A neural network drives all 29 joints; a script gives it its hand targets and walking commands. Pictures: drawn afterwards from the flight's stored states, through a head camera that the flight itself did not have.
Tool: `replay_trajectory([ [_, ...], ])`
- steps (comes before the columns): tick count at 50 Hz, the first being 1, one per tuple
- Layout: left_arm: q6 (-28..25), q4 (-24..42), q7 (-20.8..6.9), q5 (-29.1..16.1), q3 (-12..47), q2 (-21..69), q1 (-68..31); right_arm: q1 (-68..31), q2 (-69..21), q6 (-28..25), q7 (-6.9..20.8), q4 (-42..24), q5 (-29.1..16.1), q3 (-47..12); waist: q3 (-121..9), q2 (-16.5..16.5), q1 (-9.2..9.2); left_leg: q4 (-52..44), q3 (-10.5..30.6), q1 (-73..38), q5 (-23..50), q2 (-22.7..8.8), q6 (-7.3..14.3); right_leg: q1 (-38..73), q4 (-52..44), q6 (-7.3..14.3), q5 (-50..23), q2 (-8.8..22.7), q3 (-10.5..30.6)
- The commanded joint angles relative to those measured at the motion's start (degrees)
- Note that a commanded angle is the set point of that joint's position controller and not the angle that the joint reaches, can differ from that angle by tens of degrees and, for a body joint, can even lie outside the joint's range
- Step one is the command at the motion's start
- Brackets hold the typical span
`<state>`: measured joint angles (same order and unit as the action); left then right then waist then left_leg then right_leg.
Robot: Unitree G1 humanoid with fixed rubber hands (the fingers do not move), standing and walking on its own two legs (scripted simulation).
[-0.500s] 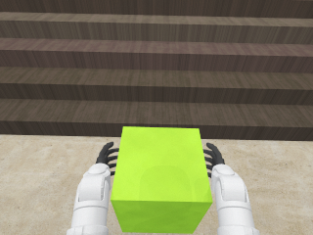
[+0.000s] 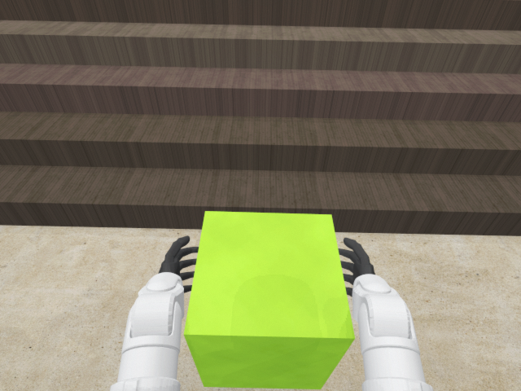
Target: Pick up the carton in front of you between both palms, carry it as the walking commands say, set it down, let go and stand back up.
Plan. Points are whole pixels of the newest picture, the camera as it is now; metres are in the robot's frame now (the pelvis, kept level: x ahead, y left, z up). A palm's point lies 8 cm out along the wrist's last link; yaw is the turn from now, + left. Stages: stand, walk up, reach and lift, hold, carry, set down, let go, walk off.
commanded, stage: hold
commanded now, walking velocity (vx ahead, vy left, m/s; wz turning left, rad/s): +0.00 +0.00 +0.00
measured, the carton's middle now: (265, 303) +0.29 +0.00 -0.03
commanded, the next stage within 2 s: carry in 0.18 s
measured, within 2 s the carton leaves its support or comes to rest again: neither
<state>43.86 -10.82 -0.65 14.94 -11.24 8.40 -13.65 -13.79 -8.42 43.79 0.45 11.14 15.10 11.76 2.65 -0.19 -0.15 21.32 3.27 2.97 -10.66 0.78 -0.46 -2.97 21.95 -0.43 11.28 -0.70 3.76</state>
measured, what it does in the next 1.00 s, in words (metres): walks ahead: right foot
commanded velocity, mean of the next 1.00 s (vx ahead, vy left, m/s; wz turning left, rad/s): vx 0.43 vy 0.00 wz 0.00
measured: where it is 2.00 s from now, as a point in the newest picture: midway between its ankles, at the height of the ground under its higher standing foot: (261, 260)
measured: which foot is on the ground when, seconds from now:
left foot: down 0.00-0.86, up 0.88-1.00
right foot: down 0.00-0.60, up 0.62-0.82, down 0.84-1.00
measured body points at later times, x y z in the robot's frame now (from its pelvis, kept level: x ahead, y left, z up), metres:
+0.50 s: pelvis +0.07 -0.01 -0.01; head +0.03 -0.02 +0.44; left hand +0.36 +0.13 +0.06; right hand +0.35 -0.17 +0.06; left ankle +0.03 +0.11 -0.73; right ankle +0.02 -0.13 -0.74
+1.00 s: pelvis +0.32 -0.05 -0.01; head +0.33 -0.05 +0.44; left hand +0.60 +0.11 +0.07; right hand +0.61 -0.19 +0.06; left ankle +0.23 +0.07 -0.66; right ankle +0.32 -0.11 -0.74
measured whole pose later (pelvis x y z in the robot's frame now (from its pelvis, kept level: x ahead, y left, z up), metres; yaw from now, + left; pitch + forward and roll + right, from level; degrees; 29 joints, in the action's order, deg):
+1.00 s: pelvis +0.32 -0.05 -0.01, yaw +2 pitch +5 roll +0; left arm 70.9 18.2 5.4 5.9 -6.4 7.9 -10.5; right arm -11.0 -8.1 72.0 -6.1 -19.1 5.2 8.6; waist -5.3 0.3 -0.3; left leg 63.2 -5.0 26.7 -20.7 -4.5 0.4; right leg -17.3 25.8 4.2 14.2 1.3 -14.2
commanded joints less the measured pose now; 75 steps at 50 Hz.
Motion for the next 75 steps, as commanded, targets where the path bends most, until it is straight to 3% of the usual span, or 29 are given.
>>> replay_trajectory([
  [1, -2.22, 5.07, -12.27, -14.87, 31.93, 51.8, -27.54, -27.65, -51.74, -2.27, 12.43, -5.12, -15.0, -32.25, -15.46, 0.12, -0.01, -2.64, 0.87, -3.99, 9.84, 4.42, 0.39, 2.34, -3.05, 0.14, -10.44, -4.39, 0.6],
  [8, -2.13, 6.5, -12.09, -15.21, 32.38, 50.99, -26.19, -26.14, -51.26, -2.1, 12.05, -6.56, -15.23, -32.78, -15.18, -0.01, 0.02, -2.63, 0.93, -3.91, 10.46, 4.57, 0.42, 2.6, -3.07, 0.0, -11.31, -4.43, 0.72],
  [9, -1.7, 5.84, -12.21, -15.8, 33.41, 51.35, -29.09, -28.9, -50.92, -1.78, 12.23, -6.43, -16.39, -33.44, -18.31, 0.87, 0.16, 1.87, -0.96, 1.5, 3.45, -6.6, 0.92, -4.07, 0.87, 0.67, -3.81, 6.37, -0.22],
  [12, -1.13, 9.24, -11.97, -18.31, 36.06, 51.73, -31.03, -30.33, -51.62, -1.04, 11.94, -9.73, -18.43, -36.52, -15.08, 1.17, 0.2, -2.12, 2.9, 9.57, -29.93, -6.18, 1.95, -12.37, -1.06, 1.3, 28.18, 4.58, 1.71],
  [19, 6.8, 18.69, -10.25, -25.01, 43.92, 49.23, -31.18, -29.01, -48.44, 6.94, 9.37, -19.16, -23.18, -43.18, -19.53, 6.24, 0.34, -3.32, 8.24, 10.43, -26.75, -10.75, 5.32, -14.54, 6.0, 1.31, 16.5, 2.71, -4.56],
  [22, 12.24, 19.74, -9.36, -26.74, 44.13, 46.64, -27.8, -28.61, -46.64, 12.7, 8.62, -21.93, -25.72, -44.87, -17.6, -8.19, -0.87, 14.89, -4.38, 23.83, -16.37, -4.17, 1.69, -3.81, -4.27, 5.69, 17.97, 12.43, 9.85],
  [24, 15.06, 21.72, -8.41, -26.92, 43.69, 45.87, -24.41, -29.15, -47.33, 15.9, 8.88, -24.53, -29.25, -46.77, -14.49, -14.39, -1.57, 18.14, -9.95, 37.94, -18.61, -1.65, 0.17, 6.12, -5.62, 11.02, 1.64, 18.76, 20.28],
  [26, 17.59, 26.96, -7.55, -27.91, 44.64, 46.71, -25.13, -28.68, -49.01, 18.04, 9.28, -26.83, -32.21, -47.91, -17.5, -9.17, -1.52, 11.45, -10.74, 33.09, -16.92, -1.16, 0.75, 7.59, -2.07, 10.84, -9.78, 17.66, 14.79],
  [28, 19.66, 31.82, -7.29, -29.58, 46.23, 48.0, -24.82, -25.32, -50.08, 19.75, 9.31, -29.03, -33.4, -47.92, -22.35, -6.12, -0.24, 1.54, -13.33, 12.56, -6.18, 0.0, 0.9, -2.67, 2.89, 6.52, -2.66, 13.13, 3.41],
  [29, 20.6, 33.53, -7.51, -30.19, 46.39, 48.18, -24.18, -24.08, -50.62, 20.45, 9.18, -29.81, -33.32, -47.54, -24.86, -2.97, 0.5, -1.14, -9.04, -1.75, -4.83, -2.75, 1.96, -12.98, 8.84, 3.85, -0.56, 9.62, -3.49],
  [30, 21.93, 35.45, -8.04, -31.49, 47.25, 48.87, -25.16, -21.52, -50.16, 21.1, 8.75, -29.91, -32.16, -46.67, -24.63, 9.46, 1.52, -5.31, 7.45, -11.9, -7.84, -13.01, 6.45, -25.97, 22.85, 0.7, 0.56, 4.97, -10.58],
  [31, 23.02, 36.27, -8.63, -32.24, 47.85, 49.13, -25.49, -19.86, -49.37, 21.67, 8.25, -30.39, -30.61, -46.33, -22.4, 18.33, 1.65, -4.54, 20.82, -19.59, 5.66, -22.56, 12.43, -41.38, 29.2, -0.38, 13.63, 1.44, -12.26],
  [32, 23.52, 35.53, -9.19, -32.42, 47.81, 49.22, -24.74, -19.66, -49.59, 22.51, 7.74, -32.31, -30.1, -46.43, -19.66, 13.86, 1.97, -3.82, 21.95, -21.49, 16.82, -24.84, 15.36, -47.72, 31.93, 0.58, 21.54, 2.97, -9.37],
  [35, 24.62, 35.63, -9.71, -34.18, 47.05, 49.1, -23.83, -23.77, -50.19, 23.88, 6.95, -37.87, -31.56, -47.25, -20.99, 4.72, 2.15, -4.59, 12.2, -21.26, 16.55, -22.82, 11.49, -46.67, 25.32, 1.02, 19.85, 5.33, -8.06],
  [41, 26.21, 36.37, -7.85, -32.58, 44.85, 47.87, -22.01, -24.49, -47.28, 26.46, 7.73, -39.3, -33.71, -47.28, -22.56, 6.68, -0.05, 3.12, -11.16, 3.87, 14.01, -12.41, 3.64, -5.83, 4.73, 1.24, -3.47, -1.62, -20.12],
  [42, 26.52, 35.69, -7.67, -31.97, 44.27, 47.38, -21.66, -23.97, -46.31, 26.93, 7.87, -38.98, -33.67, -47.12, -24.94, 4.1, -0.35, 10.86, -14.08, 10.22, 13.47, -10.8, 2.09, 5.24, 4.91, 2.03, -0.79, -0.33, -18.93],
  [43, 26.9, 34.39, -7.44, -31.08, 43.44, 46.33, -20.16, -24.88, -44.82, 27.6, 8.13, -39.03, -33.64, -46.81, -27.24, -4.31, -1.92, 24.42, -15.89, 18.73, 3.31, -7.1, -0.41, 12.82, -1.89, 4.12, 11.66, 10.02, -2.14],
  [44, 26.97, 32.95, -7.26, -29.99, 42.67, 45.38, -21.29, -27.18, -44.88, 28.46, 8.39, -39.2, -34.37, -47.26, -25.95, -17.44, -2.07, 38.69, -13.39, 34.47, -15.0, -0.19, -2.22, 19.12, -9.99, 11.91, 14.52, 24.87, 25.02],
  [45, 27.31, 33.11, -7.09, -30.23, 42.7, 46.28, -22.0, -27.5, -45.29, 28.83, 8.67, -37.44, -34.6, -47.05, -24.59, -12.83, -1.48, 47.0, -6.25, 39.72, -18.26, -3.24, -0.02, 17.87, -10.41, 15.05, 8.21, 27.57, 28.37],
  [48, 27.07, 34.46, -7.26, -31.28, 44.09, 50.66, -24.91, -26.84, -49.39, 28.09, 9.39, -34.61, -34.71, -46.05, -23.88, -0.95, -0.95, 46.61, -3.89, 40.8, -9.73, -8.88, 1.82, 12.4, -7.77, 11.23, -7.83, 23.29, 12.89],
  [51, 25.91, 36.5, -8.16, -32.92, 46.02, 53.36, -26.71, -25.87, -52.91, 26.33, 8.97, -34.63, -33.11, -46.6, -23.29, -3.77, -1.0, 35.64, -6.81, 36.41, -5.3, -7.81, 0.61, 10.01, -9.79, 8.42, -12.66, 19.08, 2.16],
  [60, 27.16, 43.39, -8.59, -34.61, 45.57, 45.63, -27.17, -26.48, -46.75, 26.84, 6.01, -43.29, -31.1, -46.04, -17.16, -8.68, -1.47, 8.82, -15.61, 27.87, 10.26, -2.84, 2.05, 9.33, -7.79, 6.64, -28.72, 13.33, -11.56],
  [63, 28.99, 44.46, -7.74, -33.96, 44.51, 41.86, -28.84, -28.2, -43.09, 28.81, 5.99, -44.15, -31.71, -44.97, -21.77, -8.46, 0.12, 4.34, -20.08, 10.5, 9.41, 1.48, 3.09, 7.2, 6.17, 4.06, -39.95, 11.3, -16.86],
  [64, 29.64, 44.68, -7.44, -33.74, 44.18, 40.25, -30.2, -29.23, -41.55, 29.44, 6.09, -43.89, -31.78, -44.37, -25.22, -5.63, 1.2, 4.76, -19.8, -0.95, 5.45, 1.25, 3.21, 1.17, 16.38, 2.95, -33.78, 9.52, -17.42],
  [65, 30.34, 44.32, -7.25, -33.54, 43.92, 38.73, -32.17, -29.97, -39.87, 30.27, 6.14, -43.7, -31.78, -43.52, -30.03, 0.69, 3.09, 4.01, -4.49, -11.09, -4.1, -10.38, 4.27, -8.08, 30.35, 1.69, -15.07, 8.4, -15.79],
  [66, 31.36, 44.14, -6.9, -34.02, 43.96, 39.14, -34.17, -32.37, -38.14, 30.53, 6.33, -41.8, -31.55, -42.69, -32.85, 15.77, 2.0, -2.95, 23.71, -22.63, -12.31, -25.18, 13.72, -27.96, 46.24, 0.02, 11.17, -0.01, -12.44],
  [67, 31.81, 43.13, -6.76, -33.84, 43.25, 38.2, -35.73, -32.89, -38.54, 31.07, 6.31, -40.96, -32.69, -42.71, -30.97, 14.59, 2.38, -6.66, 27.38, -20.68, -8.58, -25.21, 15.26, -34.7, 54.58, 1.45, 15.91, 0.66, -5.85],
  [70, 31.94, 40.22, -6.63, -34.49, 42.8, 41.58, -42.09, -41.14, -41.97, 31.48, 6.45, -41.2, -34.79, -44.26, -27.91, 2.5, 1.91, -4.02, 10.37, -11.23, 10.79, -20.77, 11.83, -36.17, 51.39, 3.97, 8.88, 6.72, -3.09],
  [75, 31.24, 34.32, -5.15, -33.57, 42.56, 41.8, -51.39, -53.44, -42.55, 31.12, 6.87, -37.48, -38.07, -45.06, -27.63, 5.36, 2.29, -6.54, -0.73, -7.56, 13.34, -17.5, 11.74, -34.67, 38.0, 2.34, 4.25, 6.23, -5.98],
])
